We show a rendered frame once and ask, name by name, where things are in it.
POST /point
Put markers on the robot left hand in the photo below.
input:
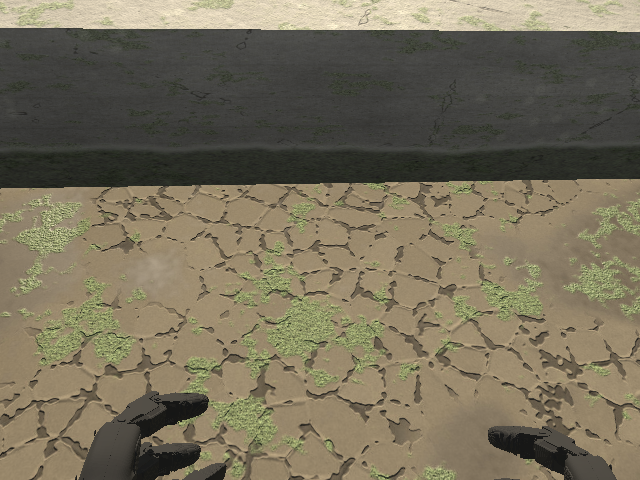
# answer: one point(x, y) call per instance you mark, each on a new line
point(116, 452)

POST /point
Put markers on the robot right hand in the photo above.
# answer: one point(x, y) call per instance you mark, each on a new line
point(551, 449)

